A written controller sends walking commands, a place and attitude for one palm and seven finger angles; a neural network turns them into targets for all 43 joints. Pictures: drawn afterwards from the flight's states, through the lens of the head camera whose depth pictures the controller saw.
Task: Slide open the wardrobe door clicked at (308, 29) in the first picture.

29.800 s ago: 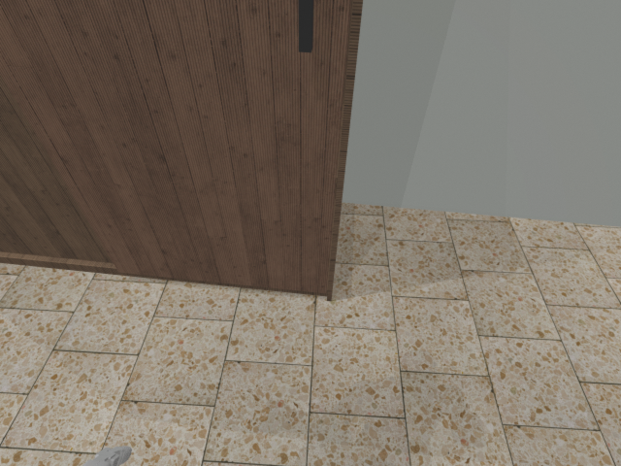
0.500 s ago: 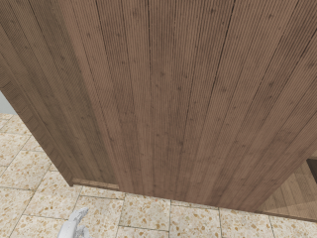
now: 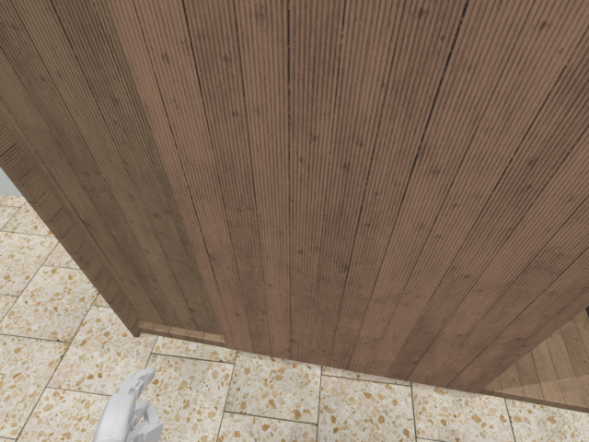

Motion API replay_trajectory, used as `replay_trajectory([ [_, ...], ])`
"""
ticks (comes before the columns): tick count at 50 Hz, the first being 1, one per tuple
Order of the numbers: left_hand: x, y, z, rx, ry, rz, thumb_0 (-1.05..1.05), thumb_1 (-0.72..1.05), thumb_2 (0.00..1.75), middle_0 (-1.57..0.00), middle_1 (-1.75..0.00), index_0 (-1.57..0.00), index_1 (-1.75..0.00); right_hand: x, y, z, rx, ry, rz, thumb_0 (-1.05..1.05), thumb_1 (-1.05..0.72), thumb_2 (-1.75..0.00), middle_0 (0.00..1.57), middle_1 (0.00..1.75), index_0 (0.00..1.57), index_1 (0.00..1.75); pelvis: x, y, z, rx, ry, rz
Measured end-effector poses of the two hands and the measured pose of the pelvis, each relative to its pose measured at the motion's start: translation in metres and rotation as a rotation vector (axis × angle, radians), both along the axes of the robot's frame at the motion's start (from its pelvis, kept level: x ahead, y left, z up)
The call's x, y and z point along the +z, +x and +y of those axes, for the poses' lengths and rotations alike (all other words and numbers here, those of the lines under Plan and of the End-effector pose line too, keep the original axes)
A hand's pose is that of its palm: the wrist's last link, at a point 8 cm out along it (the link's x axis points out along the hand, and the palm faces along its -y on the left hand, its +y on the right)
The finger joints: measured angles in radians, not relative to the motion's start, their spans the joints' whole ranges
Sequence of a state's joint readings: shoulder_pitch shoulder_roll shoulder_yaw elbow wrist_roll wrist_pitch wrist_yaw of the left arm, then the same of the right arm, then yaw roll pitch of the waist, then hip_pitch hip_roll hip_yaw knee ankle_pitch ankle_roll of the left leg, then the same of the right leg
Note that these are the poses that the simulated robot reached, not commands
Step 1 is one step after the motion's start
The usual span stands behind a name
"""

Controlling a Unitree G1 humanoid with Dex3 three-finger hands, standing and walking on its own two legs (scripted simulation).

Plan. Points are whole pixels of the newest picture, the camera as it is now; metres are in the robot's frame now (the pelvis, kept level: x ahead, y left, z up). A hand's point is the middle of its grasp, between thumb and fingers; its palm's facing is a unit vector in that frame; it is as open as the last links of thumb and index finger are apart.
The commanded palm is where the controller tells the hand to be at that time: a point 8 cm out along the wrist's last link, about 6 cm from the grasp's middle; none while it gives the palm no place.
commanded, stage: stop walking and hold the door there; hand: right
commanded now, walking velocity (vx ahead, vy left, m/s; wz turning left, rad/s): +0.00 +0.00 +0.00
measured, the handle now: out of the picture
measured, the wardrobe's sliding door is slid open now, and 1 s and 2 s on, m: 0.45 0.45 0.45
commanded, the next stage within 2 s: loosen the grip on the handle in 1.98 s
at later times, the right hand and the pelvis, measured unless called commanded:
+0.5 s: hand out of the picture +0.30 -0.39 +0.19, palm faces +0.58 +0.76 -0.29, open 4.7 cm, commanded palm +0.26 -0.41 +0.19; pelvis -0.01 -0.06 -0.01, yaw -6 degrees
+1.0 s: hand out of the picture +0.30 -0.44 +0.20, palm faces +0.56 +0.80 -0.21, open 4.7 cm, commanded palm +0.27 -0.43 +0.19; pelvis -0.02 -0.15 +0.00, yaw -10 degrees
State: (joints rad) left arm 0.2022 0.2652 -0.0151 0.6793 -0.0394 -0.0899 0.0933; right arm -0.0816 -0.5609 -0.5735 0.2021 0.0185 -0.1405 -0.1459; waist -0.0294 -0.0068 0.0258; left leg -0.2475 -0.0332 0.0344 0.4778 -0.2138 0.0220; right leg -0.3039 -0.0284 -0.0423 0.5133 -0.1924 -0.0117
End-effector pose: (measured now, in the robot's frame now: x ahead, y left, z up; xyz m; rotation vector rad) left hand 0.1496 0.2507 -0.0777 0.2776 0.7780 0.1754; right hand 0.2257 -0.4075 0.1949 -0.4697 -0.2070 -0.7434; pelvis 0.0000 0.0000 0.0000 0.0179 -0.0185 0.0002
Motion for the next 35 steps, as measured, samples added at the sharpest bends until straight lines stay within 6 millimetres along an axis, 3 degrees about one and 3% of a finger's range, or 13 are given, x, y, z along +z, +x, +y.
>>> replay_trajectory([
  [9, -0.002, 0.004, 0.003, 0.006, 0.005, 0.011, 0.01, 0.91, 0.89, -0.20, -0.30, -0.20, -0.30, 0.001, 0.014, 0.001, 0.007, 0.001, -0.005, 0.02, -0.89, -0.90, 0.46, 1.40, 0.46, 1.40, -0.002, 0.003, 0.000, -0.010, 0.006, 0.006],
  [16, -0.009, 0.002, -0.008, -0.033, 0.046, 0.089, 0.01, 0.91, 0.89, -0.20, -0.30, -0.20, -0.30, 0.005, 0.016, -0.032, -0.014, 0.030, -0.066, 0.02, -0.88, -0.90, 0.46, 1.40, 0.46, 1.40, -0.005, 0.002, -0.021, -0.078, -0.014, 0.001],
  [20, -0.019, 0.008, -0.030, -0.058, 0.059, 0.098, 0.01, 0.91, 0.89, -0.20, -0.30, -0.20, -0.30, 0.006, 0.020, -0.039, 0.041, 0.025, -0.134, 0.02, -0.89, -0.90, 0.46, 1.40, 0.45, 1.40, -0.016, -0.001, -0.045, -0.116, -0.023, -0.008],
  [29, -0.029, 0.021, -0.119, -0.135, -0.135, 0.009, 0.01, 0.91, 0.89, -0.20, -0.30, -0.20, -0.30, 0.006, 0.030, 0.007, 0.273, -0.039, -0.067, 0.02, -0.89, -0.90, 0.46, 1.40, 0.45, 1.40, -0.011, -0.019, -0.064, -0.101, -0.020, -0.007],
  [32, -0.034, 0.021, -0.137, -0.164, -0.183, -0.002, 0.01, 0.91, 0.89, -0.20, -0.30, -0.20, -0.30, 0.016, 0.030, 0.006, 0.270, -0.063, -0.060, 0.02, -0.88, -0.90, 0.46, 1.40, 0.46, 1.40, -0.012, -0.023, -0.064, -0.096, -0.029, 0.004],
  [35, -0.046, 0.019, -0.142, -0.198, -0.196, 0.018, 0.01, 0.91, 0.89, -0.21, -0.30, -0.20, -0.30, 0.025, 0.027, -0.007, 0.229, -0.087, -0.075, 0.02, -0.88, -0.90, 0.46, 1.40, 0.46, 1.40, -0.020, -0.027, -0.065, -0.102, -0.053, 0.008],
])
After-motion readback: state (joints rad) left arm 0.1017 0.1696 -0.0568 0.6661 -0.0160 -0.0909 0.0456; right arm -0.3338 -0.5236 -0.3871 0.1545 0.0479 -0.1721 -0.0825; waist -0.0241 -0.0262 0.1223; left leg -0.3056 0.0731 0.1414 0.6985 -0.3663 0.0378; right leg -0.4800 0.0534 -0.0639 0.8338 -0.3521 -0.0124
